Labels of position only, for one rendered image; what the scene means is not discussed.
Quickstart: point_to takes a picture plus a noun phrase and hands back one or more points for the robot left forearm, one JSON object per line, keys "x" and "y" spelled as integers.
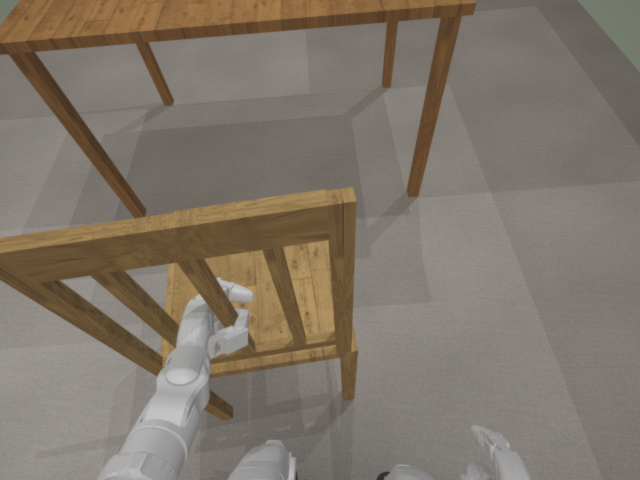
{"x": 160, "y": 441}

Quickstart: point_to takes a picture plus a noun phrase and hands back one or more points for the chair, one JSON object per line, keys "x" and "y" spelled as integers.
{"x": 295, "y": 252}

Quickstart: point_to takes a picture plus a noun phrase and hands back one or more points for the robot right hand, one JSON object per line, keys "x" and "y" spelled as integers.
{"x": 507, "y": 465}

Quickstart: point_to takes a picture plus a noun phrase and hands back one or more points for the robot left hand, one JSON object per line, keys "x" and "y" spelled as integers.
{"x": 199, "y": 323}

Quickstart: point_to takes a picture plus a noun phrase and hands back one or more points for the table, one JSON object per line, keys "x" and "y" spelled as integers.
{"x": 45, "y": 25}

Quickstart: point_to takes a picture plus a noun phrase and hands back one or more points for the robot left shin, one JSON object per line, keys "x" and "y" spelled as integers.
{"x": 275, "y": 442}

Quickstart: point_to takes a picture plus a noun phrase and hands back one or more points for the left robot thigh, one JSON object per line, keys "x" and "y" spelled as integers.
{"x": 266, "y": 462}

